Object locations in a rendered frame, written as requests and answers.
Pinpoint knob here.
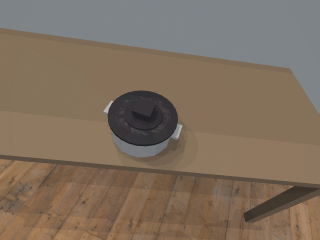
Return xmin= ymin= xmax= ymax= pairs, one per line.
xmin=131 ymin=98 xmax=156 ymax=121

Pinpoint pot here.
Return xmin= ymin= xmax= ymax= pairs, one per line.
xmin=103 ymin=101 xmax=182 ymax=158

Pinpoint lid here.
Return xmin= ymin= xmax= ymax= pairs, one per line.
xmin=107 ymin=90 xmax=178 ymax=147

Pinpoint table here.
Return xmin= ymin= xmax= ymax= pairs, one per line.
xmin=0 ymin=28 xmax=320 ymax=223

